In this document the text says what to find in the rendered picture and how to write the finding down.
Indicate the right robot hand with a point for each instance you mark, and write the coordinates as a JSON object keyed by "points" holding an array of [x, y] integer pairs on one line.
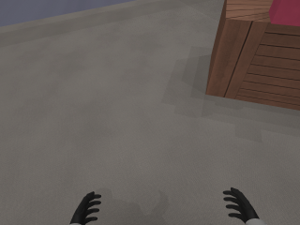
{"points": [[244, 206]]}

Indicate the pedestal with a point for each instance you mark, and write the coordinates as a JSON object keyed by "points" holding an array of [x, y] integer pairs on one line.
{"points": [[253, 59]]}

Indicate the carton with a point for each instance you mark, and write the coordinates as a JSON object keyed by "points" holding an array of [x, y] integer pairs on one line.
{"points": [[285, 12]]}

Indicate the left robot hand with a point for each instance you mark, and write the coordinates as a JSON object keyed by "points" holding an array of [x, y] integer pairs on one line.
{"points": [[81, 213]]}

